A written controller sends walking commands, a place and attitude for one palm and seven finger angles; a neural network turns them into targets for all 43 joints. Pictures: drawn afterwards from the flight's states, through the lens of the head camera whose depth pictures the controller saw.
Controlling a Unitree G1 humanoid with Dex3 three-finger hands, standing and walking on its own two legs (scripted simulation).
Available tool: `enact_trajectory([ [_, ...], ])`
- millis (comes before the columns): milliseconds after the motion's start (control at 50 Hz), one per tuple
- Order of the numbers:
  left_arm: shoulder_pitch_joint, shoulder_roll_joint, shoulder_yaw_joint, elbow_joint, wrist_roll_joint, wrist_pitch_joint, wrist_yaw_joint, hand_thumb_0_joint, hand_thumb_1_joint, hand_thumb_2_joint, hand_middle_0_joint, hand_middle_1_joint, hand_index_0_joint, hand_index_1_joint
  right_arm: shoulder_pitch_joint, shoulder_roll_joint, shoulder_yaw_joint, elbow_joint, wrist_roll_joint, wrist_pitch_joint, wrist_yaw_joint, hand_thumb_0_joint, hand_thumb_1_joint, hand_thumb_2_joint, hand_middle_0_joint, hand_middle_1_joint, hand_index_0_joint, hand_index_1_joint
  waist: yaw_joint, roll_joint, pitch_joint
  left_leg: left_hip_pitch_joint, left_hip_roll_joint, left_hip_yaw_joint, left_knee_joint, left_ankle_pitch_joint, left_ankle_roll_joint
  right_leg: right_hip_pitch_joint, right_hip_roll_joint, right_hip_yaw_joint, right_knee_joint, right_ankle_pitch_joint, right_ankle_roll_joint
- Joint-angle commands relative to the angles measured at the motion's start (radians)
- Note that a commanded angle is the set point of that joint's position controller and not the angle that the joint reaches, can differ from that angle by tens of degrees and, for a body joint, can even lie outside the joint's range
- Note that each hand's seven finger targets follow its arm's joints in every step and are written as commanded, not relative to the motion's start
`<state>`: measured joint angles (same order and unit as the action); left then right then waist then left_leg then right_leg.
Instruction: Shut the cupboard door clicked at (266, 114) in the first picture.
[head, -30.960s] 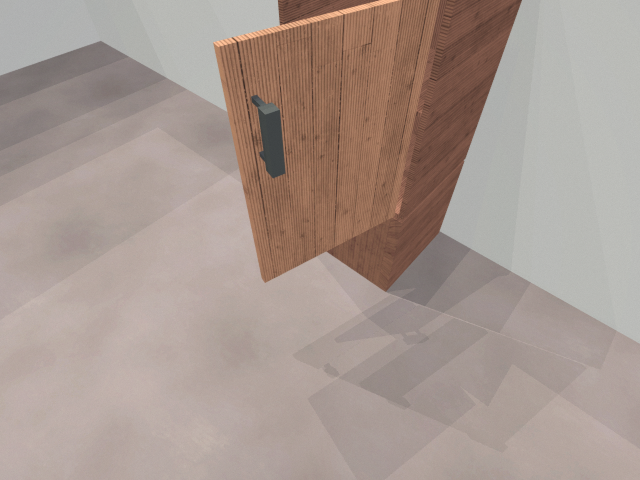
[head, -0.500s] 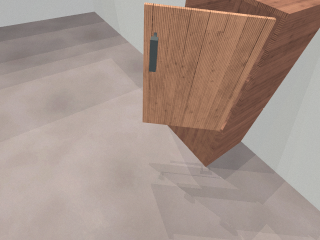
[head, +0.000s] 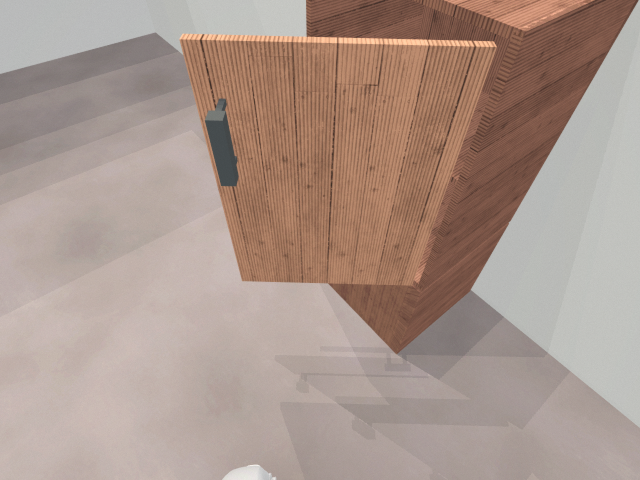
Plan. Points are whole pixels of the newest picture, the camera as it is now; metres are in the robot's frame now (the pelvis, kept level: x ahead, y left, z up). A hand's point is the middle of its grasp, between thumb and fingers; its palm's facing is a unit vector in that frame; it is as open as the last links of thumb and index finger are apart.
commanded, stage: take the last steps up to it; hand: left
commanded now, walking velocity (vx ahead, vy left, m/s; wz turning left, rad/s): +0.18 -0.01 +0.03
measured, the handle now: (225, 142) +0.58 +0.17 +0.09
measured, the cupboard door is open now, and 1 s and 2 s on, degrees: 50 50 50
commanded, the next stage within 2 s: come to a stop and stand still in 0.06 s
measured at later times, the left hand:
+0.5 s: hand out of the picture +0.14 +0.17 -0.19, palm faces +0.05 -0.97 -0.22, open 7.3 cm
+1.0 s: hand (188, 472) +0.16 +0.20 -0.18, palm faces +0.03 -0.98 -0.22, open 7.3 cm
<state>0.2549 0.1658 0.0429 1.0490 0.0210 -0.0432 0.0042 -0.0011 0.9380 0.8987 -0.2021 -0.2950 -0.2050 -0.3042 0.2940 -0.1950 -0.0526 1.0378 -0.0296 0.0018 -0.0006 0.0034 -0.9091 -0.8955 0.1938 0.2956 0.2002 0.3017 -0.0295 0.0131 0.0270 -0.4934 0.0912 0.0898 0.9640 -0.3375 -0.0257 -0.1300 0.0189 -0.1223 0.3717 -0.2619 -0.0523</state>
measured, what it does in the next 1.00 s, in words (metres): steps on the spot: left foot, then right foot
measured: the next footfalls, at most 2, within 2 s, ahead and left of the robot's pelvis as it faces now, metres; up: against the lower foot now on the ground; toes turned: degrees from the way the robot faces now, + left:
left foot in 0.16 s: +0.13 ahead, +0.10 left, +0.00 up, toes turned +4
right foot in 0.40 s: +0.15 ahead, -0.14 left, +0.00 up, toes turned +0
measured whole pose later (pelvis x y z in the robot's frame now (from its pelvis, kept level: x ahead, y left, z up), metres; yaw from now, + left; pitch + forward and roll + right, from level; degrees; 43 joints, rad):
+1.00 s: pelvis +0.10 +0.00 +0.00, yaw +0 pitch +1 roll +0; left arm 0.14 0.21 0.04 1.01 0.01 0.06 0.02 0.00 0.91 0.90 -0.20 -0.29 -0.20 -0.30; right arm 0.20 -0.15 -0.02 1.02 -0.02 0.01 -0.04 0.00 -0.91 -0.90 0.20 0.30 0.21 0.30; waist 0.00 -0.02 0.08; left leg -0.22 -0.01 0.07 0.45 -0.24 0.05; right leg -0.22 -0.01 0.01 0.66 -0.39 0.01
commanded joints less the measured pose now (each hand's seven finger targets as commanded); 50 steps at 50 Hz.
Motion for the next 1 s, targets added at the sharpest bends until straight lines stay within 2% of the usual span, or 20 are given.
enact_trajectory([
  [0, 0.078, 0.113, 0.013, 0.004, 0.001, -0.028, 0.010, 0.000, 0.900, 0.900, -0.200, -0.300, -0.200, -0.300, -0.019, -0.003, 0.011, -0.064, 0.005, -0.020, 0.009, 0.000, -0.900, -0.900, 0.200, 0.300, 0.200, 0.300, 0.014, -0.086, 0.010, -0.036, 0.006, 0.001, -0.180, 0.044, 0.001, 0.078, -0.273, 0.166, -0.130, 0.444, -0.140],
  [60, 0.089, 0.127, 0.015, 0.025, -0.001, -0.025, 0.012, 0.000, 0.900, 0.900, -0.200, -0.300, -0.200, -0.300, -0.032, -0.007, 0.017, -0.067, 0.007, -0.035, 0.008, 0.000, -0.900, -0.900, 0.200, 0.300, 0.200, 0.300, 0.013, -0.085, 0.004, 0.064, -0.031, 0.023, -0.339, 0.092, 0.019, 0.100, -0.255, 0.156, -0.060, 0.518, -0.121],
  [100, 0.076, 0.119, 0.012, 0.031, -0.012, -0.021, 0.013, 0.000, 0.900, 0.900, -0.200, -0.300, -0.200, -0.300, 0.061, -0.034, 0.014, -0.028, 0.003, -0.049, -0.002, 0.000, -0.900, -0.900, 0.200, 0.300, 0.200, 0.300, -0.035, -0.073, -0.033, 0.267, -0.069, 0.037, -0.466, 0.249, 0.036, 0.041, -0.199, 0.104, 0.096, 0.579, -0.073],
  [120, 0.097, 0.094, 0.007, 0.026, -0.010, -0.016, 0.012, 0.000, 0.900, 0.900, -0.200, -0.300, -0.200, -0.300, 0.148, -0.094, 0.000, -0.003, -0.001, -0.057, -0.008, 0.000, -0.900, -0.900, 0.200, 0.300, 0.200, 0.300, -0.059, 0.034, -0.070, 0.436, 0.014, -0.086, -0.482, 0.400, 0.076, -0.092, -0.142, 0.072, 0.255, 0.422, -0.029],
  [140, 0.126, 0.049, -0.003, 0.010, -0.020, -0.013, 0.015, 0.000, 0.900, 0.900, -0.200, -0.300, -0.200, -0.300, 0.219, -0.167, -0.012, 0.006, -0.009, -0.058, -0.022, 0.000, -0.900, -0.900, 0.200, 0.300, 0.200, 0.300, -0.070, 0.198, -0.119, 0.588, 0.214, -0.325, -0.517, 0.587, 0.183, -0.277, -0.043, 0.006, 0.442, 0.047, 0.018],
  [160, 0.104, 0.047, -0.014, -0.011, -0.021, -0.005, 0.018, 0.000, 0.900, 0.900, -0.200, -0.300, -0.200, -0.300, 0.226, -0.184, -0.009, 0.007, -0.004, -0.044, -0.032, 0.000, -0.900, -0.900, 0.200, 0.300, 0.200, 0.300, -0.066, 0.221, -0.111, 0.557, 0.342, -0.448, -0.607, 0.723, 0.279, -0.326, -0.007, 0.038, 0.630, -0.378, 0.030],
  [180, 0.094, 0.047, -0.015, -0.008, -0.013, 0.008, 0.026, 0.000, 0.900, 0.900, -0.200, -0.300, -0.200, -0.300, 0.127, -0.163, 0.005, -0.016, 0.001, -0.036, -0.039, 0.000, -0.900, -0.900, 0.200, 0.300, 0.200, 0.300, -0.026, 0.130, -0.071, 0.424, 0.326, -0.388, -0.623, 0.672, 0.284, -0.281, -0.052, 0.119, 0.637, -0.382, 0.030],
  [220, 0.085, 0.031, -0.018, 0.009, -0.010, 0.035, 0.027, 0.000, 0.900, 0.900, -0.200, -0.300, -0.200, -0.300, -0.042, -0.098, 0.032, -0.055, 0.011, -0.032, -0.052, 0.000, -0.900, -0.900, 0.200, 0.300, 0.200, 0.300, 0.028, 0.167, 0.038, 0.229, 0.260, -0.283, -0.651, 0.688, 0.238, -0.196, -0.101, 0.136, 0.505, -0.313, 0.058],
  [300, 0.161, 0.049, -0.004, 0.029, -0.006, 0.065, 0.029, 0.000, 0.900, 0.900, -0.200, -0.300, -0.200, -0.300, -0.109, -0.121, 0.010, -0.055, 0.024, -0.001, -0.052, 0.000, -0.900, -0.900, 0.200, 0.300, 0.200, 0.300, 0.065, 0.066, -0.060, 0.250, 0.165, -0.164, -0.577, 0.538, 0.169, -0.069, -0.062, 0.110, 0.201, -0.023, 0.063],
  [420, 0.038, 0.141, 0.023, -0.065, 0.015, 0.072, 0.022, 0.000, 0.900, 0.900, -0.200, -0.300, -0.200, -0.300, -0.124, -0.103, -0.026, -0.091, 0.020, 0.038, -0.024, 0.000, -0.900, -0.900, 0.200, 0.300, 0.200, 0.300, 0.033, -0.025, -0.016, 0.212, 0.005, -0.100, -0.473, 0.082, 0.067, -0.206, -0.152, 0.259, 0.084, 0.141, -0.018],
  [480, 0.000, 0.180, 0.027, -0.079, 0.010, 0.056, 0.027, 0.000, 0.900, 0.900, -0.200, -0.300, -0.200, -0.300, -0.075, -0.064, -0.024, -0.086, 0.020, 0.038, -0.022, 0.000, -0.900, -0.900, 0.200, 0.300, 0.200, 0.300, 0.018, -0.223, -0.072, 0.230, -0.088, -0.030, -0.269, 0.063, 0.020, -0.140, -0.294, 0.371, 0.020, 0.488, -0.101],
  [540, 0.015, 0.191, 0.034, -0.079, 0.013, 0.053, 0.039, 0.000, 0.900, 0.900, -0.200, -0.300, -0.200, -0.300, -0.095, -0.060, -0.020, -0.093, 0.021, 0.041, -0.024, 0.000, -0.900, -0.900, 0.200, 0.300, 0.200, 0.300, 0.045, -0.196, -0.067, 0.106, -0.097, -0.064, -0.135, -0.170, 0.003, -0.012, -0.345, 0.372, 0.058, 0.811, -0.163],
  [600, 0.008, 0.214, 0.047, -0.076, 0.014, 0.054, 0.046, 0.000, 0.900, 0.900, -0.200, -0.300, -0.200, -0.300, -0.096, -0.068, -0.014, -0.095, 0.027, 0.039, -0.027, 0.000, -0.900, -0.900, 0.200, 0.300, 0.200, 0.300, 0.052, -0.203, -0.074, 0.065, -0.088, -0.081, -0.229, -0.176, -0.009, 0.108, -0.344, 0.343, 0.117, 0.934, -0.158],
  [660, -0.013, 0.213, 0.047, -0.079, -0.002, 0.059, 0.045, 0.000, 0.900, 0.900, -0.200, -0.300, -0.200, -0.300, -0.040, -0.081, -0.008, -0.068, 0.024, 0.023, -0.024, 0.000, -0.900, -0.900, 0.200, 0.300, 0.200, 0.300, 0.033, -0.166, -0.119, 0.259, -0.066, -0.063, -0.554, 0.215, -0.009, 0.073, -0.265, 0.272, 0.207, 0.778, -0.064],
  [700, 0.001, 0.132, 0.027, -0.100, -0.013, 0.068, 0.042, 0.000, 0.900, 0.900, -0.200, -0.300, -0.200, -0.300, -0.033, -0.173, -0.019, -0.082, 0.010, 0.012, -0.032, 0.000, -0.900, -0.900, 0.200, 0.300, 0.200, 0.300, 0.042, 0.131, -0.152, 0.429, 0.171, -0.259, -0.548, 0.838, 0.099, -0.118, -0.098, 0.120, 0.298, 0.174, 0.049],
  [720, -0.019, 0.109, 0.018, -0.100, -0.008, 0.076, 0.047, 0.000, 0.900, 0.900, -0.200, -0.300, -0.200, -0.300, -0.036, -0.175, -0.023, -0.079, 0.009, 0.017, -0.032, 0.000, -0.900, -0.900, 0.200, 0.300, 0.200, 0.300, 0.029, 0.194, -0.105, 0.382, 0.236, -0.277, -0.576, 0.918, 0.179, -0.149, -0.050, 0.108, 0.410, -0.219, 0.063],
  [740, -0.055, 0.124, 0.020, -0.104, -0.007, 0.092, 0.047, 0.000, 0.900, 0.900, -0.200, -0.300, -0.200, -0.300, -0.039, -0.166, -0.014, -0.076, 0.005, 0.014, -0.040, 0.000, -0.900, -0.900, 0.200, 0.300, 0.200, 0.300, 0.016, 0.180, -0.069, 0.348, 0.232, -0.288, -0.602, 0.919, 0.218, -0.186, -0.028, 0.157, 0.527, -0.320, 0.066],
  [780, -0.071, 0.121, 0.024, -0.097, -0.007, 0.104, 0.041, 0.000, 0.900, 0.900, -0.200, -0.300, -0.200, -0.300, -0.056, -0.151, -0.002, -0.080, 0.003, 0.012, -0.055, 0.000, -0.900, -0.900, 0.200, 0.300, 0.200, 0.300, 0.030, 0.152, -0.004, 0.299, 0.207, -0.254, -0.609, 0.855, 0.221, -0.222, -0.037, 0.205, 0.609, -0.278, 0.061],
  [860, -0.078, 0.102, 0.010, -0.092, -0.009, 0.091, 0.029, 0.000, 0.900, 0.900, -0.200, -0.300, -0.200, -0.300, -0.046, -0.148, 0.001, -0.069, 0.005, 0.005, -0.053, 0.000, -0.900, -0.900, 0.200, 0.300, 0.200, 0.300, 0.027, 0.121, -0.062, 0.425, 0.159, -0.211, -0.587, 0.818, 0.201, -0.214, -0.031, 0.158, 0.473, -0.217, 0.071],
  [980, -0.001, 0.106, 0.004, -0.056, -0.008, 0.067, 0.029, 0.000, 0.900, 0.900, -0.200, -0.300, -0.200, -0.300, -0.031, -0.131, -0.006, -0.038, 0.025, -0.001, -0.041, 0.000, -0.900, -0.900, 0.200, 0.300, 0.200, 0.300, 0.046, 0.071, -0.121, 0.377, 0.100, -0.200, -0.544, 0.544, 0.125, 0.032, -0.045, 0.138, 0.011, 0.103, 0.057],
])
